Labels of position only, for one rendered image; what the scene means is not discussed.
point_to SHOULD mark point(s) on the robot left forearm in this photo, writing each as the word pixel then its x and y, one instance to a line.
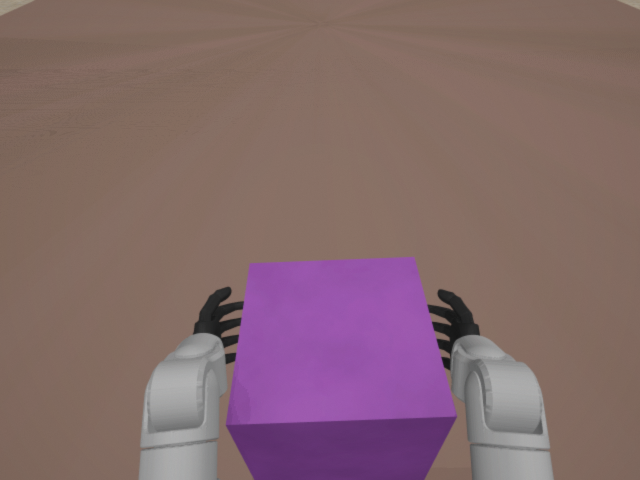
pixel 181 412

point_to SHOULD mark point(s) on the right robot hand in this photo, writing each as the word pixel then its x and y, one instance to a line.
pixel 461 320

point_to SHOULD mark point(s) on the left robot hand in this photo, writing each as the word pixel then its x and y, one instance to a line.
pixel 211 314

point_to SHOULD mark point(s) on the carton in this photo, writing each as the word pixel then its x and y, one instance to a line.
pixel 338 374

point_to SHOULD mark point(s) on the robot right forearm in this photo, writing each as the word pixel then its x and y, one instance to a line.
pixel 505 412

